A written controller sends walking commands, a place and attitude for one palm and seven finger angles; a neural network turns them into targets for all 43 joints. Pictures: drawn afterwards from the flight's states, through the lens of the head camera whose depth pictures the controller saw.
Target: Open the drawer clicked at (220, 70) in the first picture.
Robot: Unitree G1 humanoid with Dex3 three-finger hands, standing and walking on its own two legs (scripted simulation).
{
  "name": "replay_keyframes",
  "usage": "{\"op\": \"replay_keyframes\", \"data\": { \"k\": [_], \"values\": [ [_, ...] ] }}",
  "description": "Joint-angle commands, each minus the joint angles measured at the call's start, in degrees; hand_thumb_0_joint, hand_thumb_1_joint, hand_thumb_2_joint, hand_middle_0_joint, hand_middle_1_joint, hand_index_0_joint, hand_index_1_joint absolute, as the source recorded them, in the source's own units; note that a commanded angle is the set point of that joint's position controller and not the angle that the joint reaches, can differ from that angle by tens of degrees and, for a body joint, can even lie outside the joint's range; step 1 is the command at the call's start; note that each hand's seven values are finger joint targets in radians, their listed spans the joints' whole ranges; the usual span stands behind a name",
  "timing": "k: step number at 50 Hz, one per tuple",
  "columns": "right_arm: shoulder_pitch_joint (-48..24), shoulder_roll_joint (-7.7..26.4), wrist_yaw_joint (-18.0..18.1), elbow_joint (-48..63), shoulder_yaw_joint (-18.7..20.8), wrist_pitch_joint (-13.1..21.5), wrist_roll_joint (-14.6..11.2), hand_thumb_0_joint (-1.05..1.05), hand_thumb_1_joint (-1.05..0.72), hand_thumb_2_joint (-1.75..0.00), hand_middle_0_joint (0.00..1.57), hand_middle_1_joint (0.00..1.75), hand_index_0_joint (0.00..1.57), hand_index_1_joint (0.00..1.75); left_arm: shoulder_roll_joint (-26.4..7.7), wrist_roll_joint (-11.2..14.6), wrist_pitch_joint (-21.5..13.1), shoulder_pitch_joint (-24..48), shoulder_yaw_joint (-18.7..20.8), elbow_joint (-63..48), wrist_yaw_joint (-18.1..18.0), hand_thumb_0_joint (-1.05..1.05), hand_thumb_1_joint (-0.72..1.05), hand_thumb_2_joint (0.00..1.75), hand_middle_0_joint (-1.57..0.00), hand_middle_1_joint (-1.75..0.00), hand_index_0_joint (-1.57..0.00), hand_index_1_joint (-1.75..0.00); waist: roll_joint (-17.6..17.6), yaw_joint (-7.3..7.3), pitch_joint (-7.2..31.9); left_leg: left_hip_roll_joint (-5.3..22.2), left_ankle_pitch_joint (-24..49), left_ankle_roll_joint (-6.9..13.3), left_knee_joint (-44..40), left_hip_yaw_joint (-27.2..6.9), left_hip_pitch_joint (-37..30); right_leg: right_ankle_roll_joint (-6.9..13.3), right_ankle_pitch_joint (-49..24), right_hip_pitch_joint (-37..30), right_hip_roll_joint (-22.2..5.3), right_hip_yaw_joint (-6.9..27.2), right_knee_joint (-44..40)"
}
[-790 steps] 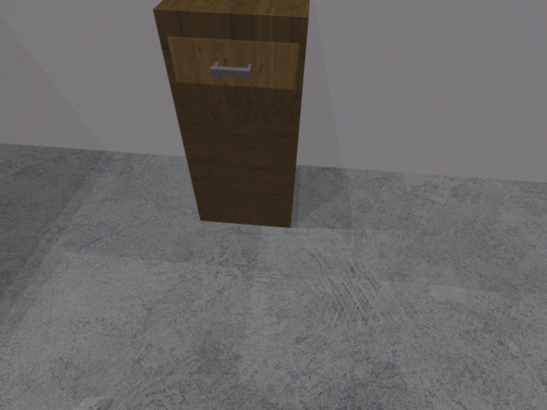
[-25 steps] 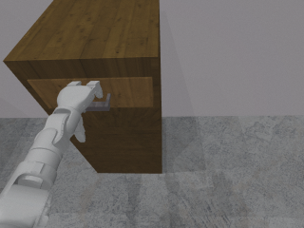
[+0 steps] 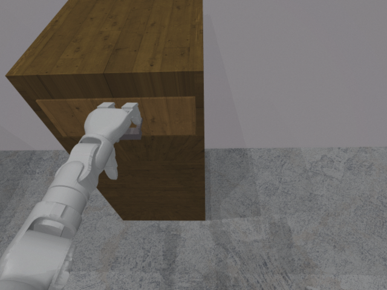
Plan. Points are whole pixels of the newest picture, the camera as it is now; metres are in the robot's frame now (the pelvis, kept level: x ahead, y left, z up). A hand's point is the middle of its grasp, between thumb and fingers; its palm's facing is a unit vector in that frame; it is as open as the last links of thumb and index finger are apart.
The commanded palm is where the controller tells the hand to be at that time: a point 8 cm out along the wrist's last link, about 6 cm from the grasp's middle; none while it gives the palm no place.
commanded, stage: move the hooked fingers above the handle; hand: left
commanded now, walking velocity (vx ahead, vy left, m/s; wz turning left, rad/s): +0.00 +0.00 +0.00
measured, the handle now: (118, 127) +0.49 +0.22 +0.02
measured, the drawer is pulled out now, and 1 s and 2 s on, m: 0.00 0.00 0.00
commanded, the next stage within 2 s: lower the fingers behind the handle in 0.06 s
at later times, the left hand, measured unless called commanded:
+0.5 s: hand (114, 143) +0.42 +0.21 +0.05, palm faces -0.14 -0.04 -0.99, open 13.7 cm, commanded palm +0.41 +0.23 +0.12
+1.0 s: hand (114, 141) +0.44 +0.21 +0.03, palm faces -0.05 -0.05 -1.00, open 13.8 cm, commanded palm +0.42 +0.23 +0.08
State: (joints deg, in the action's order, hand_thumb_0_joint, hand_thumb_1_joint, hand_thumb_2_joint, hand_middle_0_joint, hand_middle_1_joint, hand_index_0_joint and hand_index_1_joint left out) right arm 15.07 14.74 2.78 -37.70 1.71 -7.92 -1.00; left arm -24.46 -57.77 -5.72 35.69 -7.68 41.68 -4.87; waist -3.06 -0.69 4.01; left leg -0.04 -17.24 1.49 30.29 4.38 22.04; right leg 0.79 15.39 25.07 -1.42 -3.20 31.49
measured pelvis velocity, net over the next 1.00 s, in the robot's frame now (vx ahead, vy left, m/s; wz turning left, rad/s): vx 0.00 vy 0.00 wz -0.01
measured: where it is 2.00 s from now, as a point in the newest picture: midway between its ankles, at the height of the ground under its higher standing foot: outside the picture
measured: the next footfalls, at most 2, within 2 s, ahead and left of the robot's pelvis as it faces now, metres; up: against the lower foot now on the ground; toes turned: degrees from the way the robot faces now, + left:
none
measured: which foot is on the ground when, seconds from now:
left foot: down 0.00-1.00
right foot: down 0.00-1.00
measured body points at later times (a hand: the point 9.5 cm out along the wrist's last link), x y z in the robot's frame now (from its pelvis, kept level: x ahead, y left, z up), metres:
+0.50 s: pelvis +0.00 -0.01 +0.00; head +0.06 -0.03 +0.44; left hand +0.42 +0.21 +0.10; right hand +0.08 -0.29 -0.14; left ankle -0.03 +0.10 -0.73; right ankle +0.00 -0.11 -0.73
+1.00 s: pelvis +0.00 +0.00 -0.01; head +0.07 -0.02 +0.43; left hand +0.44 +0.21 +0.08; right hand +0.05 -0.27 -0.15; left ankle -0.03 +0.10 -0.73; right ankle +0.00 -0.11 -0.73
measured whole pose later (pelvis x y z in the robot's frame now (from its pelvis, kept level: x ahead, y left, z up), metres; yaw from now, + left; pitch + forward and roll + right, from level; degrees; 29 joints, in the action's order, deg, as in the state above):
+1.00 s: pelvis +0.00 +0.00 -0.01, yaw -1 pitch +14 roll +0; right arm 17.4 14.8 2.1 -39.9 2.7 -7.2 0.0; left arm -26.4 -61.0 -9.1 38.1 -1.4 51.8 -14.9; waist -2.7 -2.9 6.3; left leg 0.9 -19.7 1.4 36.7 4.7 31.0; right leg 1.0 16.9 33.8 -0.8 -2.8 36.7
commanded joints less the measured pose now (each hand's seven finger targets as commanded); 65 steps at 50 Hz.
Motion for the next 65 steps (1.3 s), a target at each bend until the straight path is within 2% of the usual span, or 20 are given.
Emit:
{"op": "replay_keyframes", "data": {
  "k": [1, 3, 6, 11, 14, 16, 17, 20, 24, 25, 29, 34, 38, 41, 45, 48, 55, 56, 62, 65],
  "values": [
    [1.2, 6.9, 0.9, 4.1, 3.2, 2.4, 0.5, 0.00, -0.90, -0.90, 0.20, 0.30, 0.20, 0.30, -20.2, -1.3, -3.4, 34.9, 11.8, -16.6, -9.3, 0.00, -0.50, 0.30, -0.30, -1.20, -0.30, -1.20, -3.0, -0.15, 22.1, -1.6, 21.5, 0.1, -0.6, -3.8, -8.2, 2.0, -15.4, -8.6, 2.4, 1.9, -0.8],
    [0.9, 6.6, 0.9, 3.1, 3.0, 2.9, 0.5, 0.00, -0.90, -0.90, 0.20, 0.30, 0.20, 0.30, -21.8, -1.7, -1.7, 33.0, 14.2, -13.8, -12.4, 0.00, -0.50, 0.30, -0.30, -1.20, -0.30, -1.20, -2.5, 0.51, 23.1, -1.9, 21.6, -0.1, -0.5, -3.3, -6.6, 2.0, -16.6, -9.9, 2.5, 2.0, -0.3],
    [0.5, 6.9, 0.5, 1.9, 2.8, 3.0, 0.2, 0.00, -0.90, -0.90, 0.20, 0.30, 0.20, 0.30, -18.8, -1.5, 3.5, 30.5, 11.4, -6.3, -13.5, 0.00, -0.50, 0.30, -0.30, -1.20, -0.30, -1.20, 0.5, 0.06, 22.0, -1.7, 20.7, -0.2, -1.1, -2.5, -4.4, 1.6, -17.2, -10.6, 2.4, 1.5, -0.6],
    [1.3, 8.9, -0.2, 2.5, 3.1, 1.8, -0.6, 0.00, -0.90, -0.90, 0.20, 0.30, 0.20, 0.30, -9.4, 0.6, 10.4, 24.3, 2.0, 2.4, -5.2, 0.00, -0.50, 0.30, -0.30, -1.20, -0.30, -1.20, 5.8, -1.58, 21.5, -1.1, 21.0, 0.5, -1.7, -1.2, -4.9, 0.9, -20.5, -12.3, 2.0, 1.4, -2.4],
    [0.7, 9.6, 0.5, 3.3, 2.5, 0.5, -0.6, 0.00, -0.90, -0.90, 0.20, 0.30, 0.20, 0.30, -14.1, 0.4, 8.9, 22.7, 4.8, 2.6, -1.0, 0.00, -0.50, 0.30, -0.30, -1.20, -0.30, -1.20, 10.4, -0.97, 17.4, -1.5, 17.7, 1.2, -2.5, -1.0, -1.9, 0.5, -19.7, -13.7, 1.7, 1.7, -3.3],
    [0.5, 9.5, 0.9, 4.0, 2.2, 0.5, -0.7, 0.00, -0.90, -0.90, 0.20, 0.30, 0.20, 0.30, -12.5, 0.8, 7.0, 22.5, 3.1, 2.6, 1.2, 0.00, -0.50, 0.30, -0.30, -1.20, -0.30, -1.20, 11.1, -1.56, 12.3, -1.8, 13.8, 1.5, -2.7, -1.0, 0.3, 0.4, -17.1, -11.9, 1.3, 2.1, -4.3],
    [0.8, 9.6, 1.2, 4.3, 2.2, 0.7, -0.6, 0.00, -0.90, -0.90, 0.20, 0.30, 0.20, 0.30, -15.0, 1.1, 4.9, 22.4, 5.6, 1.2, 1.8, 0.00, -0.50, 0.30, -0.30, -1.20, -0.30, -1.20, 10.8, -0.99, 12.0, -1.9, 13.2, 1.5, -2.5, -1.1, 1.0, 0.5, -16.6, -12.2, 1.2, 2.5, -4.1],
    [1.4, 8.9, 1.9, 5.7, 2.6, 1.0, 0.1, 0.00, -0.90, -0.90, 0.20, 0.30, 0.20, 0.30, -19.6, 1.1, -2.5, 26.7, 9.8, -7.4, 1.0, 0.00, -0.50, 0.30, -0.30, -1.20, -0.30, -1.20, 6.4, -0.61, 16.9, -2.3, 14.0, 1.7, -1.1, -1.6, 0.3, 0.7, -17.2, -13.4, 1.0, 3.6, -2.3],
    [3.2, 7.2, 1.8, 4.8, 4.0, 2.2, 0.9, 0.00, -0.90, -0.90, 0.20, 0.30, 0.20, 0.30, -22.9, -1.1, -9.0, 29.6, 15.1, -14.4, -7.0, 0.00, -0.50, 0.30, -0.30, -1.20, -0.30, -1.20, -1.9, -0.11, 23.7, -2.4, 19.3, 1.2, 2.3, -2.3, -2.2, 1.5, -19.2, -9.9, 1.9, 3.6, 1.1],
    [3.5, 7.2, 1.6, 4.4, 4.3, 2.5, 1.2, 0.00, -0.90, -0.90, 0.20, 0.30, 0.20, 0.30, -24.2, -1.7, -9.1, 29.4, 16.8, -15.0, -9.4, 0.00, -0.50, 0.30, -0.30, -1.20, -0.30, -1.20, -2.8, 0.08, 25.6, -2.4, 20.5, 1.0, 3.1, -2.5, -2.5, 1.5, -19.7, -9.5, 2.1, 3.4, 1.9],
    [4.2, 7.7, 0.2, 1.7, 4.6, 3.4, 0.9, 0.00, -0.90, -0.90, 0.20, 0.30, 0.20, 0.30, -17.5, -1.8, -3.1, 26.0, 12.1, -5.3, -15.0, 0.00, -0.50, 0.30, -0.30, -1.20, -0.30, -1.20, 0.4, -2.06, 22.4, -2.1, 18.3, 0.4, 3.9, -2.1, 0.5, 1.1, -18.2, -5.3, 2.3, 2.5, 2.0],
    [5.5, 8.8, -0.5, 0.9, 4.7, 2.8, 0.4, 0.00, -0.90, -0.90, 0.20, 0.30, 0.20, 0.30, -13.0, -1.9, 4.2, 30.1, 5.0, 0.6, -12.2, 0.00, -0.50, 0.30, -0.30, -1.20, -0.30, -1.20, 1.4, -3.93, 24.5, -1.9, 17.2, 0.8, 3.3, -1.9, -1.4, 0.8, -17.4, -5.7, 2.4, 2.2, 0.4],
    [5.3, 9.0, 0.5, 1.7, 4.6, 2.2, 0.7, 0.00, -0.90, -0.90, 0.20, 0.30, 0.20, 0.30, -12.3, 0.1, 0.8, 30.7, 4.3, -3.3, -7.4, 0.00, -0.50, 0.30, -0.30, -1.20, -0.30, -1.20, 3.0, -4.44, 25.0, -1.8, 18.4, 1.5, 3.2, -2.8, -3.6, 0.7, -18.8, -7.2, 2.3, 2.5, -0.1],
    [5.5, 8.8, 1.2, 2.0, 4.2, 2.0, 0.8, 0.00, -0.90, -0.90, 0.20, 0.30, 0.20, 0.30, -17.2, -0.2, -3.4, 27.8, 9.3, -3.0, -7.1, 0.00, -0.50, 0.30, -0.30, -1.20, -0.30, -1.20, 3.4, -2.78, 22.1, -2.0, 17.5, 1.6, 3.0, -3.3, -0.9, 1.1, -17.6, -6.9, 2.3, 2.4, 0.6],
    [5.4, 8.6, 0.3, 2.1, 4.1, 1.8, 1.1, 0.00, -0.90, -0.90, 0.20, 0.30, 0.20, 0.30, -18.0, -1.8, -4.4, 20.0, 12.8, 1.4, -10.3, 0.00, -0.50, 0.30, -0.30, -1.20, -0.30, -1.20, 3.2, -0.31, 18.9, -1.8, 18.4, 0.9, 3.2, -2.7, 2.6, 1.7, -16.9, -5.2, 2.6, 1.8, 2.0],
    [5.2, 8.5, -0.3, 2.3, 3.9, 2.0, 1.0, 0.00, -0.90, -0.90, 0.20, 0.30, 0.20, 0.30, -18.2, -2.9, -2.3, 20.7, 12.6, 3.1, -13.3, 0.00, -0.50, 0.30, -0.30, -1.20, -0.30, -1.20, 3.5, -0.63, 17.5, -1.7, 15.5, 0.7, 3.6, -2.2, 5.6, 1.6, -14.8, -3.1, 2.7, 1.8, 2.6],
    [7.6, 8.5, -0.3, 1.4, 5.2, 2.7, 1.6, 0.00, -0.90, -0.90, 0.20, 0.30, 0.20, 0.30, -16.6, -4.1, -1.2, 30.2, 10.5, -2.5, -16.3, 0.00, -0.50, 0.30, -0.30, -1.20, -0.30, -1.20, 0.4, -3.65, 28.5, -1.1, 21.5, 0.8, 6.5, -3.0, -0.9, 1.3, -18.2, -2.5, 3.0, 2.0, 4.2],
    [8.1, 8.6, -0.4, 0.8, 5.2, 2.5, 1.6, 0.00, -0.90, -0.90, 0.20, 0.30, 0.20, 0.30, -18.2, -3.9, -0.9, 28.0, 12.1, -0.9, -16.6, 0.00, -0.50, 0.30, -0.30, -1.20, -0.30, -1.20, 0.1, -2.82, 29.2, -1.0, 23.0, 0.7, 6.6, -3.1, -1.4, 1.3, -18.9, -2.8, 3.0, 1.9, 4.7],
    [7.6, 8.9, -0.5, 0.1, 4.6, 2.1, 1.4, 0.00, -0.90, -0.90, 0.20, 0.30, 0.20, 0.30, -14.8, -3.6, 1.3, 26.0, 9.3, 5.2, -16.0, 0.00, -0.50, 0.30, -0.30, -1.20, -0.30, -1.20, 1.9, -3.48, 22.3, -1.0, 19.1, 0.7, 6.1, -3.1, 2.5, 1.3, -15.8, 0.4, 3.2, 1.2, 4.1],
    [7.7, 9.1, -0.6, 0.3, 4.6, 2.1, 1.6, 0.00, -0.90, -0.90, 0.20, 0.30, 0.20, 0.30, -15.9, -4.0, 1.2, 26.1, 10.3, 4.5, -15.8, 0.00, -0.50, 0.30, -0.30, -1.20, -0.30, -1.20, 0.8, -2.98, 24.5, -0.9, 21.3, 0.6, 6.8, -3.3, 1.5, 1.6, -16.6, 0.2, 3.3, 1.2, 4.7]
  ]
}}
